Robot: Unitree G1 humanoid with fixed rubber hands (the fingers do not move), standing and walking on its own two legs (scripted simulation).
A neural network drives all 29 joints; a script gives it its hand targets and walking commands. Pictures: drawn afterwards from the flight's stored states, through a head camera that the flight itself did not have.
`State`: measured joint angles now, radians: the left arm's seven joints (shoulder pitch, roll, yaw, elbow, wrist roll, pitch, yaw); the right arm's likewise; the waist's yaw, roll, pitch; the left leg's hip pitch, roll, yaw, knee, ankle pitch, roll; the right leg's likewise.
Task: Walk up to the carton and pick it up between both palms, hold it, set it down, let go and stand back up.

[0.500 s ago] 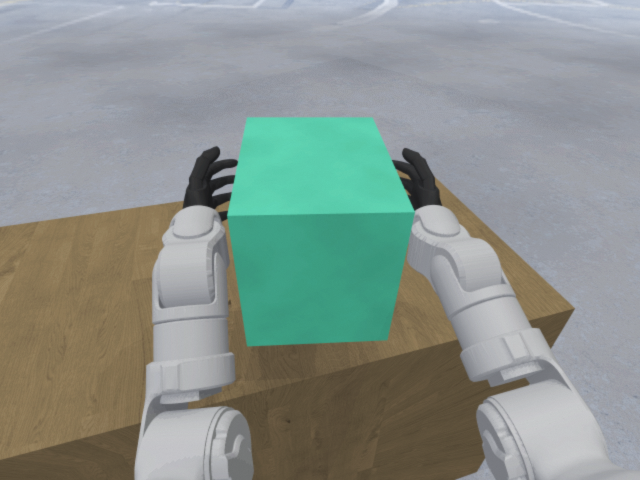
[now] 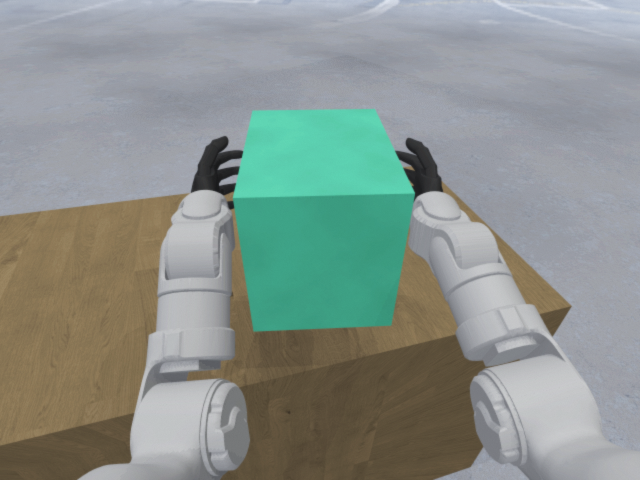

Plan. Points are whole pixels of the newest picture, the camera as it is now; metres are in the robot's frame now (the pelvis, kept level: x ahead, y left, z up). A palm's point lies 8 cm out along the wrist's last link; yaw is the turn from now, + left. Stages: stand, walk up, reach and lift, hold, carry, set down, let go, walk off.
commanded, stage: hold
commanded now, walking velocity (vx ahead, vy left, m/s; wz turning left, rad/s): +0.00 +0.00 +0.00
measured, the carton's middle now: (318, 212) +0.39 +0.01 +0.19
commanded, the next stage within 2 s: set down in 1.60 s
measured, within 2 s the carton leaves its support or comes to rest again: neither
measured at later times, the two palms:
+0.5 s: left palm (215, 205) +0.37 +0.14 +0.22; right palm (428, 207) +0.37 -0.12 +0.21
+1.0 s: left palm (208, 202) +0.37 +0.14 +0.23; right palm (426, 204) +0.37 -0.12 +0.22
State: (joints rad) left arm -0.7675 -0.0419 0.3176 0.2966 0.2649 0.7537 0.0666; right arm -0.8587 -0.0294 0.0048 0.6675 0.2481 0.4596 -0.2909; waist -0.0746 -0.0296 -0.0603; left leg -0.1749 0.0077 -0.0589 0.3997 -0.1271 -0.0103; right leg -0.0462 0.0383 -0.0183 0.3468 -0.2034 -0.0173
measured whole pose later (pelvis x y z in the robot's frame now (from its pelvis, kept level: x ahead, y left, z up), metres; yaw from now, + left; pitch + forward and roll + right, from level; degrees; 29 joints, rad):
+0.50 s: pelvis +0.02 +0.00 +0.00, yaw +0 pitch -7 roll -1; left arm -0.65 -0.08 0.29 0.09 0.26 0.81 0.08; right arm -0.75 -0.06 0.10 0.49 0.32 0.49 -0.33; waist -0.09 -0.02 -0.03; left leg -0.12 0.01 -0.06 0.42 -0.17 -0.01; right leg 0.02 0.04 -0.01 0.33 -0.22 -0.02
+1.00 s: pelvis +0.00 +0.00 +0.00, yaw +0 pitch -8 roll -1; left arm -0.71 -0.06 0.31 0.19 0.28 0.79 0.05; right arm -0.80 -0.04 0.05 0.57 0.28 0.49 -0.32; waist -0.08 -0.03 -0.03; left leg -0.12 0.01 -0.06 0.40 -0.14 -0.01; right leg 0.01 0.04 -0.02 0.33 -0.21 -0.02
